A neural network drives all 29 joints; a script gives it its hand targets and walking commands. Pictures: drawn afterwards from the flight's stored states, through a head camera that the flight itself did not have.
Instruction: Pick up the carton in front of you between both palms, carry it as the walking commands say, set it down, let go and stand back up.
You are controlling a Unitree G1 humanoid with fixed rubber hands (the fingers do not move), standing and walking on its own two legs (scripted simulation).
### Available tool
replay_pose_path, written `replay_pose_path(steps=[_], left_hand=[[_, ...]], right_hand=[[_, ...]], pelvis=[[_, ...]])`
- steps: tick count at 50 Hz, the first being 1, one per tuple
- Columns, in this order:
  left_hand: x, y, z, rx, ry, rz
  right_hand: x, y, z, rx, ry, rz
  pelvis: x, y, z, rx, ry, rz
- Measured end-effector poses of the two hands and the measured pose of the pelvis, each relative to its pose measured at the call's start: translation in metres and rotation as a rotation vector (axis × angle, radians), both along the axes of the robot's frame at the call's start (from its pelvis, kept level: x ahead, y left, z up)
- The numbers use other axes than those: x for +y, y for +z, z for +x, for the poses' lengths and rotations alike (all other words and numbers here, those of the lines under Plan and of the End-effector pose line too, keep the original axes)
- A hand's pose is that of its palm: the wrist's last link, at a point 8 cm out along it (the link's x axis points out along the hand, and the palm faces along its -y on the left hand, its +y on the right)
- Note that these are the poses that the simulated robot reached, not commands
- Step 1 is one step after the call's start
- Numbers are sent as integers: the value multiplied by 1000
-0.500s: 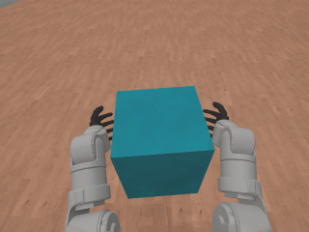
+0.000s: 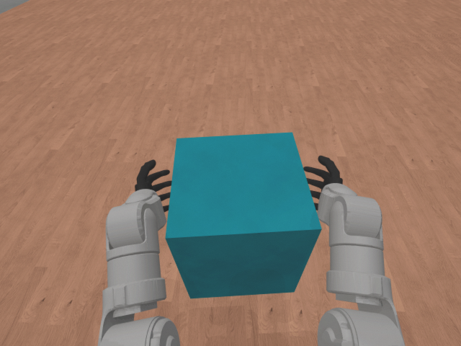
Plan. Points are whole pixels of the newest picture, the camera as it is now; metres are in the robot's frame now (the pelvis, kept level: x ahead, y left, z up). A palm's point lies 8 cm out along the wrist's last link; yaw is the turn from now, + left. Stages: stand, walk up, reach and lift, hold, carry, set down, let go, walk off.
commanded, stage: carry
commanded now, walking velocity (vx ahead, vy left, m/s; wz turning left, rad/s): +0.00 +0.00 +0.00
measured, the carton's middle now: (238, 219) +0.34 +0.00 +0.04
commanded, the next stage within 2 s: none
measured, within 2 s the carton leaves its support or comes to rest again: neither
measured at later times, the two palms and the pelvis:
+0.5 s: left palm (136, 204) +0.32 +0.17 +0.12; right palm (320, 198) +0.32 -0.14 +0.12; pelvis -0.01 +0.02 +0.00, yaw +0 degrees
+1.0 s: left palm (130, 203) +0.32 +0.18 +0.12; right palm (314, 197) +0.33 -0.13 +0.12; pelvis -0.01 +0.02 +0.00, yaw +0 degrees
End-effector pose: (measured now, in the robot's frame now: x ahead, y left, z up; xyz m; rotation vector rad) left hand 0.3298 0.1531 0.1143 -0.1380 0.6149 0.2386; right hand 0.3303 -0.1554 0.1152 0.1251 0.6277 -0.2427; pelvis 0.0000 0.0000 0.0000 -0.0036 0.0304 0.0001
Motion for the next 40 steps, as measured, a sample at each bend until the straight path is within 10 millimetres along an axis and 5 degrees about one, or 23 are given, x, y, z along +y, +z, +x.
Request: replay_pose_path(steps=[40], left_hand=[[24,2,-6,3,3,5]], right_hand=[[23,1,-5,1,1,2]], pelvis=[[22,1,-5,-7,1,-2]])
